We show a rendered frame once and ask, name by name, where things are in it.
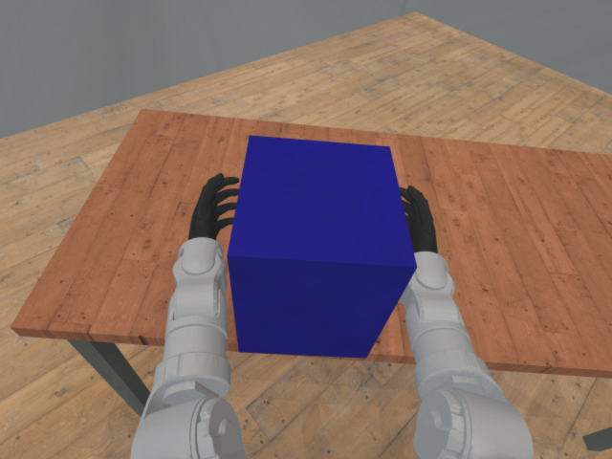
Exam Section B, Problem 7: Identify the table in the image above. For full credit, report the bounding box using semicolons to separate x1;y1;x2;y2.
10;109;612;451

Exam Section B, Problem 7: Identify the robot left hand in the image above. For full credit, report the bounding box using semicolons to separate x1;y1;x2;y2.
188;173;239;240

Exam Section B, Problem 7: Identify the right robot forearm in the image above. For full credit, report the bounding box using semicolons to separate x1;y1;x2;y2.
400;251;534;458

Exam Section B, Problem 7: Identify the carton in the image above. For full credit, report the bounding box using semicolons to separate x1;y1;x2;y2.
227;136;417;359

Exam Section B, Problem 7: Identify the robot right hand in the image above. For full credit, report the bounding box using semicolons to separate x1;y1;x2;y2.
399;186;438;253

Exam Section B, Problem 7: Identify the robot left upper arm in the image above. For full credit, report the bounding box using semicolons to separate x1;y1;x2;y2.
131;396;246;459

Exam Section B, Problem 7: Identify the left robot forearm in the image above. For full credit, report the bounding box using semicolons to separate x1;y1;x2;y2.
130;237;230;459

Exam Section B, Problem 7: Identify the robot right upper arm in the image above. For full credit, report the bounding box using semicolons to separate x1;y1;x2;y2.
413;386;533;459

